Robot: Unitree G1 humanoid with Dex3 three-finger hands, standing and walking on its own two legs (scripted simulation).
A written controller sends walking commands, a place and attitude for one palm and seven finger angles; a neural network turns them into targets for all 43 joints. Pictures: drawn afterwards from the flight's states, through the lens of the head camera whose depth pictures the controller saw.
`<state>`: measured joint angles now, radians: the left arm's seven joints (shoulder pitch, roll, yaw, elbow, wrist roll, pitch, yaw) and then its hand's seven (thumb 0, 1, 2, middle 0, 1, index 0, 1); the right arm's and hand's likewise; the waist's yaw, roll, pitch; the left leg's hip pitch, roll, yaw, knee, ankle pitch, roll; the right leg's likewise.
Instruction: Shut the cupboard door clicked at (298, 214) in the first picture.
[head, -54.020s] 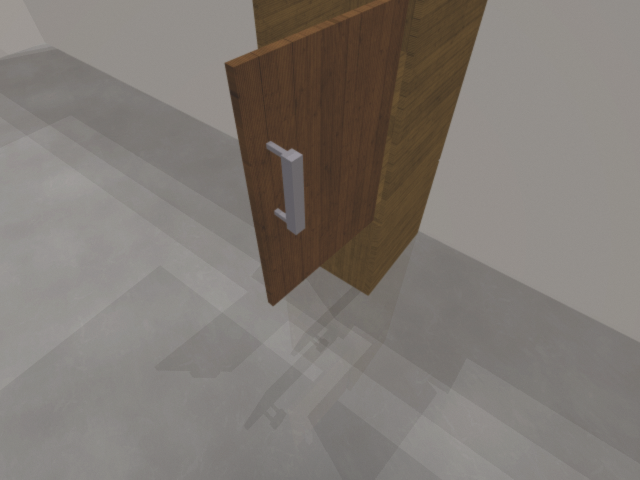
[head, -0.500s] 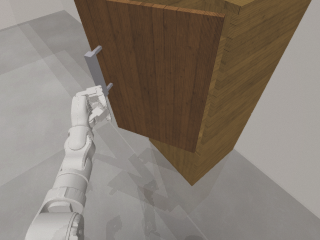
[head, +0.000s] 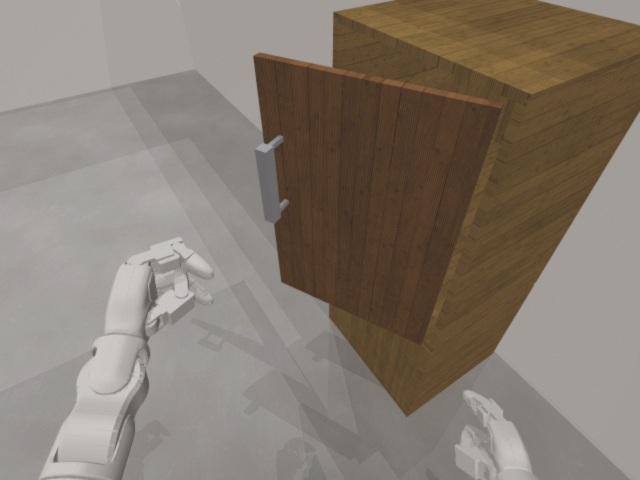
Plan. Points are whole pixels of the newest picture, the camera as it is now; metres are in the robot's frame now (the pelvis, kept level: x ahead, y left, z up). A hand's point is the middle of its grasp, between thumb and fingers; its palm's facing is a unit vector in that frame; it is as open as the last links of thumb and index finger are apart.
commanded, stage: draw the hand back to the body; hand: left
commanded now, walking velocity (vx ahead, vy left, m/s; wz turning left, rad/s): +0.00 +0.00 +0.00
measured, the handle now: (275, 180) +0.64 +0.15 +0.03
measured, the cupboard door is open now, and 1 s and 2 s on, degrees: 28 28 28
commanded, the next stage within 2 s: step back with the hand held close in 0.80 s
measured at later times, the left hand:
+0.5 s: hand (41, 340) +0.19 +0.28 +0.16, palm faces +0.47 -0.77 -0.43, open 6.7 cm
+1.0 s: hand (85, 325) +0.21 +0.25 +0.16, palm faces +0.44 -0.79 -0.44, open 7.4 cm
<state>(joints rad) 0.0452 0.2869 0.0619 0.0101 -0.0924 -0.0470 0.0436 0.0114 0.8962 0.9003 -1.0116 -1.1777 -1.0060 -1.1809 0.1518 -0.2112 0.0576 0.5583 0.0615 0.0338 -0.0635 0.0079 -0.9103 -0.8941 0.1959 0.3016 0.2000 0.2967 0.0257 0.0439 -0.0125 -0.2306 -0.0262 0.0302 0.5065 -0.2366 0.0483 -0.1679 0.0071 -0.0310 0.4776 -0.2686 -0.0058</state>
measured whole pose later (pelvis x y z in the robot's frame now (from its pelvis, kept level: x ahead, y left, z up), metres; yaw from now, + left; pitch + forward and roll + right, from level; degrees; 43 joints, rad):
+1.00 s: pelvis +0.03 -0.02 +0.00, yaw +1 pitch -2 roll -1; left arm 0.48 0.37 0.36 -0.37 -0.09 -0.05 0.09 0.01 0.89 0.90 -0.21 -0.30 -0.21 -0.30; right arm 0.18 -0.24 0.02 0.61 0.03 -0.04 -0.07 0.01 -0.91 -0.89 0.20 0.30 0.20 0.30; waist 0.04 0.09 -0.02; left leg -0.17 -0.01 0.00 0.45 -0.24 0.02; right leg -0.09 0.03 -0.05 0.39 -0.27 -0.03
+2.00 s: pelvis -0.10 +0.02 -0.02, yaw +3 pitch +0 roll -3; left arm 0.51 0.43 0.42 -0.52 -0.03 -0.23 0.17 0.01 0.89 0.90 -0.21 -0.30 -0.21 -0.30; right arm 0.23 -0.22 0.00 0.61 0.00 -0.02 -0.07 0.01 -0.91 -0.89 0.20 0.30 0.20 0.30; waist -0.01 -0.01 0.01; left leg -0.51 -0.01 0.04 0.66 -0.26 0.05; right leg -0.41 0.00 -0.05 0.59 -0.20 0.01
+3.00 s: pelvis -0.26 +0.03 +0.00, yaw -2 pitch +1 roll -1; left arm 0.69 0.56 0.50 -0.66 -0.06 -0.22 0.15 0.01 0.89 0.90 -0.22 -0.30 -0.21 -0.30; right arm 0.26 -0.11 0.05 0.62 -0.02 -0.08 -0.05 0.01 -0.90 -0.89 0.20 0.30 0.21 0.30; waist -0.04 -0.03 -0.03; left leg -0.39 0.04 0.08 0.55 -0.23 0.01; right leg -0.21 0.05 -0.11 0.51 -0.38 -0.05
